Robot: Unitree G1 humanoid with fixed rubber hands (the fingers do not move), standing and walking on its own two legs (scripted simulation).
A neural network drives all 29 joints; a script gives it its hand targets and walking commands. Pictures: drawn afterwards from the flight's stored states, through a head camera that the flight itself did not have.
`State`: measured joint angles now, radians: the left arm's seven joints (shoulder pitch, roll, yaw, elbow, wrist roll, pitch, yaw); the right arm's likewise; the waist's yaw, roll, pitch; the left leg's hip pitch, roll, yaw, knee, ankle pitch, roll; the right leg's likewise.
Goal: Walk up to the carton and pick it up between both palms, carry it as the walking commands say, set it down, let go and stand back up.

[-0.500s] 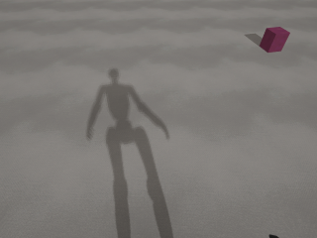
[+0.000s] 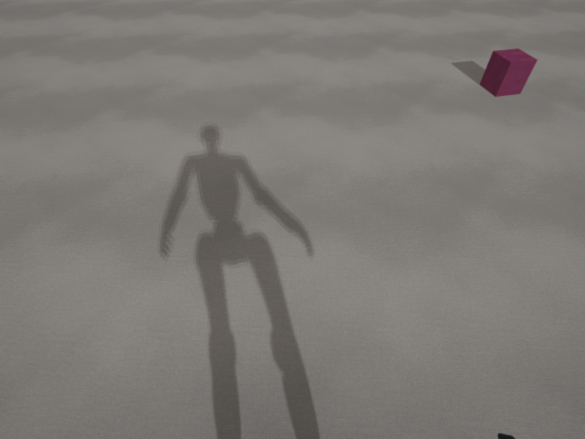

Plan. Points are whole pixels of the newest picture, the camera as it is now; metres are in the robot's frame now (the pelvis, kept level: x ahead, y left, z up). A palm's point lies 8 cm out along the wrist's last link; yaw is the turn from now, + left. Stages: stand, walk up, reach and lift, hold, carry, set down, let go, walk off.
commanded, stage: stand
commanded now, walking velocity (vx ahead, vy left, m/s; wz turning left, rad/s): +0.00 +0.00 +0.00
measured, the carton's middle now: (506, 72) +2.58 -1.60 -0.66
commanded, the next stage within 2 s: walk up in 0.08 s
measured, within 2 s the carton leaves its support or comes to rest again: neither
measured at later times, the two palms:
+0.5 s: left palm (105, 369) +0.25 +0.28 -0.05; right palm out of the picture +0.08 -0.44 -0.05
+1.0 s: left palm (222, 257) +0.48 +0.14 -0.09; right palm out of the picture +0.32 -0.55 -0.05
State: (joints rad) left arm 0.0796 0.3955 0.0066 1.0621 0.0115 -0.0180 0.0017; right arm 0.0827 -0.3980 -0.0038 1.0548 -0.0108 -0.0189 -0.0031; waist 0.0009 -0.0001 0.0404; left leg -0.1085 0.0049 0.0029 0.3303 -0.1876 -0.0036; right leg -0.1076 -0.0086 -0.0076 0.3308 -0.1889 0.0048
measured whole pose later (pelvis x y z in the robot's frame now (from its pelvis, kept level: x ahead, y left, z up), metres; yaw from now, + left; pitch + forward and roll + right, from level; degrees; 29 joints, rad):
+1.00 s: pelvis +0.30 -0.18 -0.02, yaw -21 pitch +0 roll -2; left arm 0.32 0.55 0.12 0.85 0.02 -0.09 -0.11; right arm 0.15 -0.50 -0.09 0.81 0.01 -0.08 0.13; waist 0.04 -0.01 -0.03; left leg -0.53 0.10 0.09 0.59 -0.08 0.00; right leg 0.02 -0.01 -0.03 0.36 -0.37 0.01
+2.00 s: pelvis +0.93 -0.46 -0.03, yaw -33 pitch +1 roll -1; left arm 0.35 0.52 0.08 0.84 -0.01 -0.09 -0.06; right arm 0.05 -0.47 -0.09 0.78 -0.02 -0.11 0.09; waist 0.07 -0.03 0.02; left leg -0.49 0.05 0.12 0.62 -0.14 0.05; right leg -0.21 -0.04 0.02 0.97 -0.44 -0.03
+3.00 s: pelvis +1.42 -0.79 -0.02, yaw -35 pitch -1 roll +1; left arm 0.33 0.49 0.06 0.81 0.00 -0.08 -0.06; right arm 0.16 -0.46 -0.07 0.77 0.01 -0.11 0.05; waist 0.03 -0.07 0.04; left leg -0.33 0.02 0.14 0.52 -0.19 0.05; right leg -0.45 -0.08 0.02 1.07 -0.34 -0.02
